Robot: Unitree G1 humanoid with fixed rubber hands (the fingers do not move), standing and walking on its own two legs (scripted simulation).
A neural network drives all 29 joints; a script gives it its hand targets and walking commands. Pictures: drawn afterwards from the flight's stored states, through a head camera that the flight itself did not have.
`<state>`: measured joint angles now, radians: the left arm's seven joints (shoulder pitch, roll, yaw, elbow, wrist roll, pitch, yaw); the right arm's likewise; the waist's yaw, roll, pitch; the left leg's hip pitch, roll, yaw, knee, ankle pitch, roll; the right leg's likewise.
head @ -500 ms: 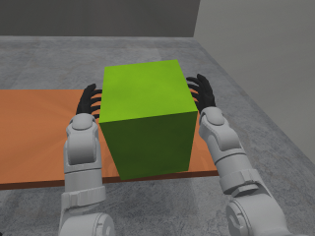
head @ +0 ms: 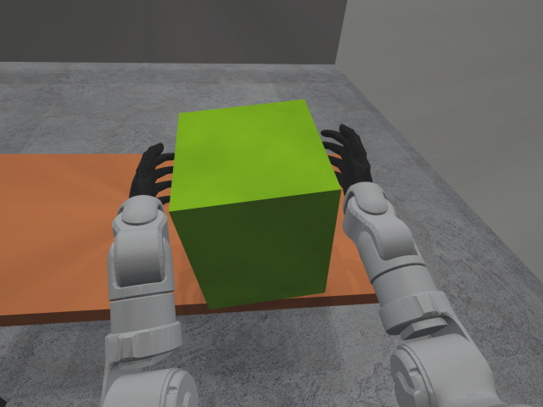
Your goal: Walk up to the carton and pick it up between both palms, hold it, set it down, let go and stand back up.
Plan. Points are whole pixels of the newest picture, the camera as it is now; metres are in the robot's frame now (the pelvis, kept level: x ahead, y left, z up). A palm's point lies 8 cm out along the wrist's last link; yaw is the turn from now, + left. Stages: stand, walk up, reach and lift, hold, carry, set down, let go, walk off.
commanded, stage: hold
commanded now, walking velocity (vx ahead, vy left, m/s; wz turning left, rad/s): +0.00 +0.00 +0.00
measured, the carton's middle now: (255, 207) +0.41 +0.00 +0.11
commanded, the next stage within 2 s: set down in 1.16 s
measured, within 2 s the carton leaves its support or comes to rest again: neither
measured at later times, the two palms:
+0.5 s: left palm (149, 202) +0.35 +0.15 +0.18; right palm (357, 185) +0.36 -0.14 +0.19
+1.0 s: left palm (152, 198) +0.36 +0.15 +0.18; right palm (360, 181) +0.36 -0.14 +0.20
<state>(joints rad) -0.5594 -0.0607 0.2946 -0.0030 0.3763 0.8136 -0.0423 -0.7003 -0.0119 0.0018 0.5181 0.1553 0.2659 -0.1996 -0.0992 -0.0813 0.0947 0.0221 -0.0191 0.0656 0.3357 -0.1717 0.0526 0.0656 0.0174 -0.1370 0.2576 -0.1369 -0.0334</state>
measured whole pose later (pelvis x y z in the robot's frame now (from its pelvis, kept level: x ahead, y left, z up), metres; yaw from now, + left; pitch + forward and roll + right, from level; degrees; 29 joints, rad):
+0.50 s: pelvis +0.00 +0.00 +0.00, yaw +0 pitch -11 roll -1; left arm -0.57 -0.07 0.32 0.03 0.39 0.82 -0.06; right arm -0.70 0.00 -0.01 0.54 0.14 0.28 -0.20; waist -0.10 -0.08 0.09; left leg 0.03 -0.02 0.07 0.32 -0.16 0.05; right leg 0.07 0.02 -0.13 0.26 -0.13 -0.03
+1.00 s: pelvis +0.00 +0.00 +0.00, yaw +0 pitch -11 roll -1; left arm -0.56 -0.06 0.29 0.01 0.38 0.81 -0.04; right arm -0.70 -0.02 0.01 0.53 0.16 0.26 -0.20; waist -0.11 -0.08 0.09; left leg 0.03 -0.02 0.07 0.34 -0.18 0.05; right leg 0.07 0.02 -0.13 0.26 -0.14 -0.03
